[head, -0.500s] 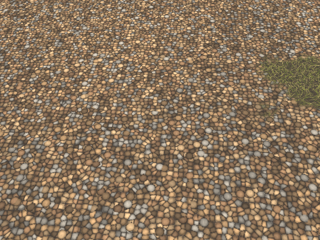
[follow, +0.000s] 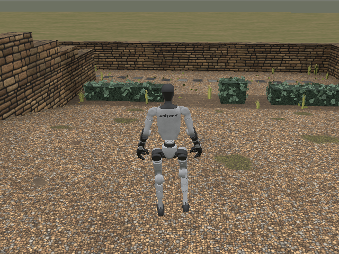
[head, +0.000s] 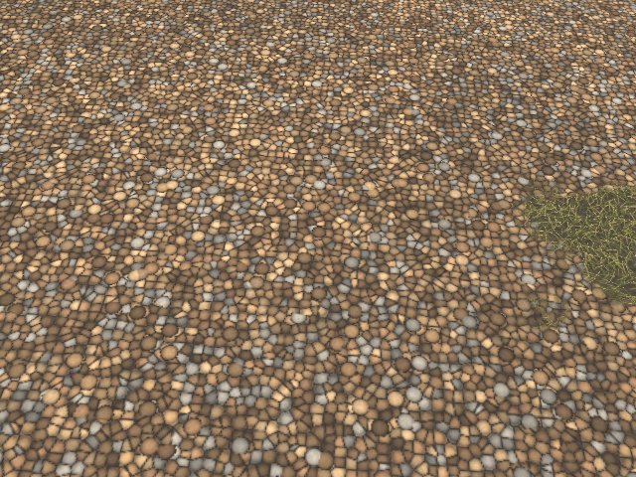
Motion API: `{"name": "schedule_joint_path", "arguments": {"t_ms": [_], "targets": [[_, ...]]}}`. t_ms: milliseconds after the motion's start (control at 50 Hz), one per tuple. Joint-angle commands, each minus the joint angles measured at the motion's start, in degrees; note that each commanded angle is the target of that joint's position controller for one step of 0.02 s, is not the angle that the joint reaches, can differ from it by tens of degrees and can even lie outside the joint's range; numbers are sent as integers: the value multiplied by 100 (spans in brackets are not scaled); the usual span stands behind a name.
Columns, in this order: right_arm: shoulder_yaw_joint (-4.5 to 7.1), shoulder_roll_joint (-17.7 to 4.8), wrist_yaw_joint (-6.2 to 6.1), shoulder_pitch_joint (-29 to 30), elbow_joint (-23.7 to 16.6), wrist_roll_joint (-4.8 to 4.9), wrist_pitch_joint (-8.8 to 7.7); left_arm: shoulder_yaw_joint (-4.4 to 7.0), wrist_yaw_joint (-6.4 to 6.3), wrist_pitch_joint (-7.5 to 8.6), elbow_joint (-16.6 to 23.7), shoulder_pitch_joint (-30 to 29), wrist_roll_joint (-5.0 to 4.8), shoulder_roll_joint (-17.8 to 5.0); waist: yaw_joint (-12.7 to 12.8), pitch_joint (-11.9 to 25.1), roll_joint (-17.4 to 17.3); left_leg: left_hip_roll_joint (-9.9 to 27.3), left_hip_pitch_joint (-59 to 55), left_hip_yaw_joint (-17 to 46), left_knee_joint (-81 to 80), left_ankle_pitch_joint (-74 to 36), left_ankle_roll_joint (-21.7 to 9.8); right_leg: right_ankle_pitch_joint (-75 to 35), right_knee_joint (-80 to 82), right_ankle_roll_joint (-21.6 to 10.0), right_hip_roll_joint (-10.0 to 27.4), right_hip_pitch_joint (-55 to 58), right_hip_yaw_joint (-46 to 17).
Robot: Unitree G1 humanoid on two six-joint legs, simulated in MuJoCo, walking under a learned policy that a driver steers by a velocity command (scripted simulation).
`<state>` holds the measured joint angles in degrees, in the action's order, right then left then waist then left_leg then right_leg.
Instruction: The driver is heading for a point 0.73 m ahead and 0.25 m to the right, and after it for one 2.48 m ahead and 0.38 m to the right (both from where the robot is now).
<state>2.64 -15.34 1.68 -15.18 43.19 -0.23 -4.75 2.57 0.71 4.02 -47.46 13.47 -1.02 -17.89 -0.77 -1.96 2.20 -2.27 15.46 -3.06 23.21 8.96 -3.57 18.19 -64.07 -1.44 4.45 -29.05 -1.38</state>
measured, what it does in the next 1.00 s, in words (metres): walks ahead: right foot, then left foot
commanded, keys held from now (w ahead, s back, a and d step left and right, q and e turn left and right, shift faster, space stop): w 0.62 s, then w+e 0.38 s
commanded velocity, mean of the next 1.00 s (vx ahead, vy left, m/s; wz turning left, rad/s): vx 0.50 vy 0.00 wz -0.12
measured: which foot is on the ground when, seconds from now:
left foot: down 0.00-0.36, up 0.38-0.86, down 0.88-1.00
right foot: up 0.00-0.32, down 0.34-0.90, up 0.92-1.00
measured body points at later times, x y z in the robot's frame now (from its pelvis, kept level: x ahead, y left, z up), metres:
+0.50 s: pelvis +0.28 -0.07 +0.00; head +0.31 -0.08 +0.44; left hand +0.40 +0.20 -0.11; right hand +0.35 -0.35 -0.13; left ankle +0.20 +0.08 -0.65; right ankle +0.33 -0.15 -0.74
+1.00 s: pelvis +0.55 -0.02 -0.01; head +0.58 -0.02 +0.44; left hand +0.62 +0.26 -0.14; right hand +0.69 -0.30 -0.10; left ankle +0.63 +0.08 -0.74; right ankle +0.43 -0.15 -0.66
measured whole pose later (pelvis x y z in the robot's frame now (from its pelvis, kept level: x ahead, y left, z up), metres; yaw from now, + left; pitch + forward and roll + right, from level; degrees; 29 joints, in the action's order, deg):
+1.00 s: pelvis +0.55 -0.02 -0.01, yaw -9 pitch +1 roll +0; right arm 2.8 -14.4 0.9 -6.5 44.3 -0.3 -5.8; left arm 3.6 -0.6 2.9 -50.4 20.1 -2.0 -17.1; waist 1.7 -2.0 1.9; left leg 0.5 20.4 -3.5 28.3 9.3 -1.1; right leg 24.3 -64.8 -1.7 0.8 -21.2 -3.5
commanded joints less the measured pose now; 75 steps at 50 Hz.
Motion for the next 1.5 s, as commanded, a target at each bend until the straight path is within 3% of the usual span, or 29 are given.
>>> {"name": "schedule_joint_path", "arguments": {"t_ms": [20, 140, 240, 300, 340, 360, 380, 400, 420, 440, 480, 580, 780, 840, 880, 900, 920, 940, 960, 1000, 1060, 1200, 1320, 1380, 1400, 1420, 1440, 1460, 1500], "targets": [[195, -768, -21, 105, -261, 19, -167, 91, -41, -48, 291, 183, 53, -311, 181, 252, -676, 1511, -569, 1455, -1490, -964, -1059, -531, 354, 148, 365, -676, -200], [245, -974, -141, -296, 49, 68, -90, 10, 26, 30, 599, -983, 71, -102, -178, -54, -550, 1239, -724, 670, -1650, -1044, -818, -2267, 2508, 267, 181, -670, 16], [294, -1084, -175, -709, 370, 135, 36, 11, 162, 98, 867, -1638, 11, -186, -358, -232, -584, 1609, -1511, 762, -1348, -987, -747, -2116, 3294, 80, 25, -747, 4], [338, -1167, -221, -618, 451, 155, 127, 75, 215, 137, 846, -1379, 25, -365, -114, -60, -694, 1757, -1927, 801, -848, -1870, -593, -1481, 3508, -160, -124, -288, 111], [281, -1046, -248, -499, 436, 123, 192, 295, 150, 141, 441, -38, 54, -746, 555, 790, -602, 1303, -1571, 421, 761, -3171, -327, -1516, 3634, -453, -391, 1669, 376], [142, -746, -267, -615, 295, -18, 192, 417, 88, 118, 257, 974, 100, -1180, 860, 1685, 108, 929, -420, 143, 2601, -1603, -98, -1715, 3437, -820, 656, 3404, -819], [-32, -98, -204, -1345, 244, 25, 67, 477, 119, 88, 149, 1147, 91, -1510, 420, 2257, 1644, -153, 1864, 367, 4407, 2204, 250, -243, 4171, -1708, 1722, 5097, -3558], [89, -713, -171, -924, 307, 142, -51, 324, 127, 99, 221, 1071, 9, -931, 706, 2012, 965, 102, 2525, 1090, 5020, 2488, 183, 595, 4638, -1542, 1635, 4940, -3866], [167, -966, -140, -389, 132, 269, -126, 255, 109, 112, 278, 677, 25, -741, 654, 1230, 672, 380, 2865, 969, 5055, 1975, 94, 433, 4748, -1320, 1492, 4269, -3074], [152, -920, -168, -102, 70, 235, -150, 224, 103, 114, 347, 284, 64, -659, 483, 811, 198, 679, 2701, 787, 4814, 1434, 92, -170, 4854, -1212, 1297, 3503, -2486], [187, -815, -182, -76, 78, 113, -88, 151, 110, 145, 389, -97, 172, -398, 160, 471, 224, 992, 2145, 799, 4328, 851, 149, -1142, 5147, -1166, 983, 2493, -1770], [136, -524, -219, 206, -13, 39, 104, 209, 43, 224, 170, 67, 107, -580, 61, 149, 85, 1110, 2274, 676, 3313, 86, 428, -2028, 5674, -1297, 833, 2054, -935], [64, -412, 8, 1923, -516, 104, -125, 266, -118, -24, -269, 973, -44, -766, 536, -209, 114, 590, 1931, 550, 595, -1230, 473, -1959, 5225, -1000, 778, 2716, -813], [159, -671, 25, 1504, -422, 104, -198, 330, -169, -98, -273, 856, -41, -859, 195, 3, 310, 461, 1134, 527, 330, -688, 289, -2414, 4674, -835, 895, 2877, -1065], [373, -1122, -63, 10, -54, 17, -229, 221, -158, -108, -155, 722, 39, -562, -520, 1090, 122, 760, -1271, 689, 432, -725, -118, -2686, 2844, -525, 325, 2096, -725], [509, -1656, -116, -730, 26, -90, -193, 69, -146, -44, 48, 1130, 78, -17, -551, 2066, -1003, 2159, -3519, 2524, 457, -303, -741, -821, 734, -133, -470, 163, -202], [455, -1444, -91, -854, 89, -41, -136, 31, -131, 42, 83, 1369, -44, 13, -476, 2556, -2065, 2764, -3983, 4372, -345, 733, -1200, 1627, -469, -26, -714, -965, -486], [318, -969, -97, -505, 33, 7, -124, 198, -132, 56, 91, 1014, -171, -594, -510, 1674, -1375, 2552, -3289, 3787, -543, 1323, -950, 1343, -956, -53, -347, -1414, -720], [253, -745, -116, -170, -1, 20, -111, 235, -140, 43, 184, 626, -181, -667, -429, 1047, -1057, 2349, -2522, 2958, -666, 1204, -745, 848, -936, -72, -92, -1465, -549], [167, -444, -99, 396, 45, -25, -136, 283, -152, -56, 207, 470, -85, -505, -96, 367, -897, 1924, -1265, 1894, -1090, 443, -588, 171, -434, -34, 256, -1022, -506], [224, -524, -100, 622, 148, -49, -217, 260, -126, -261, 299, 509, -81, -176, 126, 106, -854, 1822, -598, 1039, -1524, -263, -662, -251, -168, 56, 405, -701, -429], [355, -904, -223, 388, 380, -24, -157, 191, 59, -244, 717, -511, -21, -31, -120, -156, -496, 1696, -925, -310, -1687, -1016, -598, -1927, 1837, 96, 328, -815, -78], [472, -1211, -239, 17, 566, 159, 66, 204, 224, -276, 1155, -1209, -11, -160, -235, -334, -512, 1997, -1961, -730, -1138, -1923, -392, -1228, 2692, -229, 81, -789, 376], [514, -1366, -251, 240, 507, 263, 196, 473, 202, -325, 944, 16, -26, -596, 586, 474, -614, 1777, -1854, -1101, 915, -4348, -126, -812, 3035, -652, -622, 1087, 886], [436, -1184, -265, 156, 472, 183, 191, 698, 110, -366, 634, 1067, -50, -1017, 1032, 1021, -322, 1535, -838, -1176, 2445, -3555, 126, -1006, 3206, -893, -686, 2805, 545], [196, -416, -231, -204, 158, -102, 100, 838, 15, -369, 587, 1187, -118, -1755, 559, 1293, 1266, 633, 1725, -1071, 4600, 1068, 536, -418, 3588, -1760, 788, 4597, -2308], [133, -492, -176, 20, 35, 18, -135, 716, 70, -237, 869, 1171, -53, -1583, 625, 2289, 988, 38, 2646, 469, 5588, 2673, 555, 621, 4650, -2391, 1506, 5195, -4725], [237, -909, -117, 664, -125, 273, -280, 573, 118, -128, 829, 1027, -2, -1131, 811, 1651, 440, 345, 3254, 767, 5676, 2185, 407, 370, 4900, -2039, 1424, 4897, -4097], [226, -859, -165, 743, -67, 130, -386, 454, 102, -48, 881, 359, -7, -753, 370, 753, -73, 815, 2856, 752, 4746, 1306, 278, -603, 4824, -1625, 947, 3365, -2718]]}}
